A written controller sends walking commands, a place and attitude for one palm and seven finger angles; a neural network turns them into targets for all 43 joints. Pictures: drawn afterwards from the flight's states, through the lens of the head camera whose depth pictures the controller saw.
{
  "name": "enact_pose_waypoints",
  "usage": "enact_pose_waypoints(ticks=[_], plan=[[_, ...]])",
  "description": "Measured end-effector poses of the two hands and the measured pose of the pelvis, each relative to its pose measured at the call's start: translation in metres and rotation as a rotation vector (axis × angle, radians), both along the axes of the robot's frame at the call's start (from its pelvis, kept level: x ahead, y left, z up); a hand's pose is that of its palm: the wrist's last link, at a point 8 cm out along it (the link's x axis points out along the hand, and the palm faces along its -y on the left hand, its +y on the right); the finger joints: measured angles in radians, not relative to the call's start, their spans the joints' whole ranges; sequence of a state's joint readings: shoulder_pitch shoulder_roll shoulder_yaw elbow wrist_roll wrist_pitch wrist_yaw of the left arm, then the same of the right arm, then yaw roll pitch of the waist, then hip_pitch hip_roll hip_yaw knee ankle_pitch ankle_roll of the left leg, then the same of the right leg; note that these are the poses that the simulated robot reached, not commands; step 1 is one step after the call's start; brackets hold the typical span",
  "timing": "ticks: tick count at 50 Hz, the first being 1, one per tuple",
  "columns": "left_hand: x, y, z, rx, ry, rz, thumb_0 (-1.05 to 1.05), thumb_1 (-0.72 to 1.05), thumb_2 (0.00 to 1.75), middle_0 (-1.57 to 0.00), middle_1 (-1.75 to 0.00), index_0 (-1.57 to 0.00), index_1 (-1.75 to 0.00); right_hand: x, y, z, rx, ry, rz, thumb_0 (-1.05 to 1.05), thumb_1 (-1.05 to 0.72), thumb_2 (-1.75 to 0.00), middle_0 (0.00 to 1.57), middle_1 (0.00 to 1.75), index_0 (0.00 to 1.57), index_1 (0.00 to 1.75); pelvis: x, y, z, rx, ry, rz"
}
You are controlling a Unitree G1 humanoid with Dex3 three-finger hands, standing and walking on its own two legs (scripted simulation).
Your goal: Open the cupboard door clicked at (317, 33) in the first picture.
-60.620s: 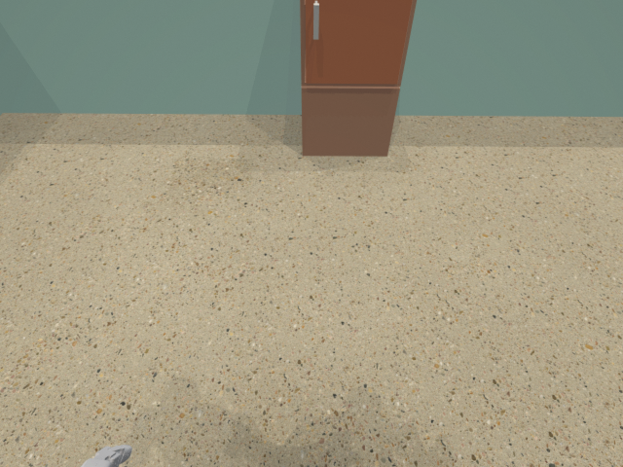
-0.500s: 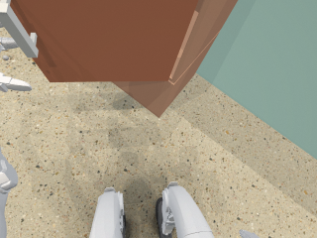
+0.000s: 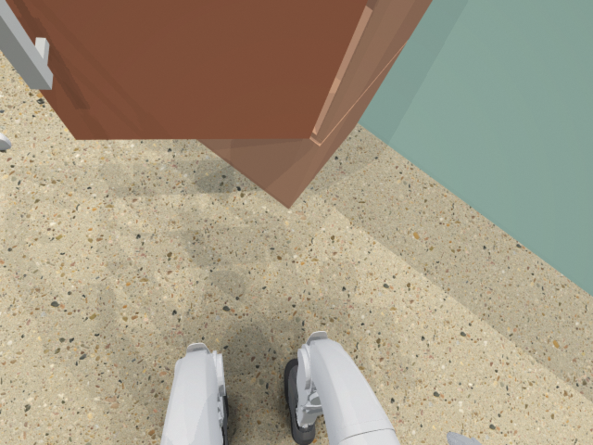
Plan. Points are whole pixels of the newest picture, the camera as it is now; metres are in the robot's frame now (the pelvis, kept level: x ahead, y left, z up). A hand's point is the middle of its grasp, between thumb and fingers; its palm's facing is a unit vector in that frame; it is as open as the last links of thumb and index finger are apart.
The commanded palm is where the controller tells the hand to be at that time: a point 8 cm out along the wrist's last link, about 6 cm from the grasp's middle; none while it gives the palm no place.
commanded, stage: move the hooked fingers beside the handle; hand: left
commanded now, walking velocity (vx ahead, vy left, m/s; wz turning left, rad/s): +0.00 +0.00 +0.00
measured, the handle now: (14, 23) +0.57 +0.27 +0.07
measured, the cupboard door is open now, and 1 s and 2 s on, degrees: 43 43 43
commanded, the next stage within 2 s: slide the fingers in behind the handle in 0.86 s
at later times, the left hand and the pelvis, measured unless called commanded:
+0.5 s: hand out of the picture +0.51 +0.33 +0.06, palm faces +0.06 -1.00 +0.00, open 14.0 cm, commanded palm +0.50 +0.35 +0.06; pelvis +0.01 +0.00 +0.01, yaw +0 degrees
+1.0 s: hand out of the picture +0.51 +0.33 +0.06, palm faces +0.09 -1.00 -0.02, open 14.0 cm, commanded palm +0.51 +0.34 +0.06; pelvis +0.00 +0.00 +0.00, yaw +0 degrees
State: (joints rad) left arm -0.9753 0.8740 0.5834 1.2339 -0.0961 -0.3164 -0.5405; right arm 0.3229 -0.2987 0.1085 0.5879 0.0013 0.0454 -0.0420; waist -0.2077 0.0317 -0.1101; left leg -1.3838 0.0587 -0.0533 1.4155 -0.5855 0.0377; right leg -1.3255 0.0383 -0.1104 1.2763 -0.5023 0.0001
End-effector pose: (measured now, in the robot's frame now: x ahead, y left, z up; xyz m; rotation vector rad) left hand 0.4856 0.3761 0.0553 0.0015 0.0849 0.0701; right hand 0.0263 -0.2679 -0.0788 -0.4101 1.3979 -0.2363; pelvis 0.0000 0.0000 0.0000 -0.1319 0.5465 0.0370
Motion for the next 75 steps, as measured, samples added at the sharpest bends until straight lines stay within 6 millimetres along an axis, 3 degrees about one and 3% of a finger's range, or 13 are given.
enact_pose_waypoints(ticks=[10,15,30,37,45,51,75], plan=[[0.0,0.011,0.005,0.008,-0.025,0.005,-0.01,-0.5,0.3,-0.3,-1.2,-0.3,-1.2,0.001,0.005,0.001,0.009,0.023,-0.001,0.0,-0.9,-0.9,0.2,0.3,0.21,0.3,0.003,0.002,0.001,-0.006,0.004,0.001],[0.001,0.009,-0.001,0.008,0.002,-0.015,-0.01,-0.5,0.3,-0.3,-1.2,-0.3,-1.2,0.004,0.006,0.002,0.005,0.021,0.005,0.0,-0.9,-0.9,0.2,0.3,0.21,0.3,0.005,0.003,0.001,-0.009,0.011,0.003],[-0.006,0.005,0.008,0.007,-0.013,0.006,-0.01,-0.5,0.3,-0.3,-1.2,-0.3,-1.2,0.011,0.006,0.006,0.026,-0.01,0.003,0.0,-0.9,-0.9,0.2,0.3,0.21,0.3,0.007,0.002,0.009,-0.001,-0.012,0.0],[-0.009,0.004,0.014,0.025,-0.045,-0.003,-0.01,-0.5,0.3,-0.3,-1.2,-0.3,-1.2,0.009,0.002,0.003,0.021,-0.009,0.006,0.0,-0.9,-0.9,0.2,0.3,0.21,0.3,0.005,0.0,0.006,0.001,-0.016,0.003],[-0.008,-0.001,0.002,-0.006,-0.015,-0.005,-0.01,-0.5,0.3,-0.3,-1.2,-0.3,-1.2,0.008,-0.002,0.0,0.008,-0.022,0.012,0.0,-0.9,-0.9,0.2,0.3,0.21,0.3,0.0,-0.002,0.001,0.002,-0.01,0.0],[-0.005,0.002,0.007,0.021,-0.058,0.015,-0.01,-0.5,0.3,-0.3,-1.2,-0.3,-1.2,0.004,-0.004,-0.004,0.005,-0.012,0.009,0.0,-0.9,-0.9,0.2,0.3,0.2,0.3,-0.003,-0.004,-0.003,-0.001,-0.004,0.0],[0.003,-0.038,0.005,0.002,-0.007,-0.037,-0.01,-0.5,0.3,-0.3,-1.2,-0.3,-1.2,0.002,0.003,0.002,0.047,-0.006,-0.018,0.0,-0.91,-0.9,0.2,0.3,0.2,0.3,0.006,-0.003,0.01,0.015,-0.019,0.0]])
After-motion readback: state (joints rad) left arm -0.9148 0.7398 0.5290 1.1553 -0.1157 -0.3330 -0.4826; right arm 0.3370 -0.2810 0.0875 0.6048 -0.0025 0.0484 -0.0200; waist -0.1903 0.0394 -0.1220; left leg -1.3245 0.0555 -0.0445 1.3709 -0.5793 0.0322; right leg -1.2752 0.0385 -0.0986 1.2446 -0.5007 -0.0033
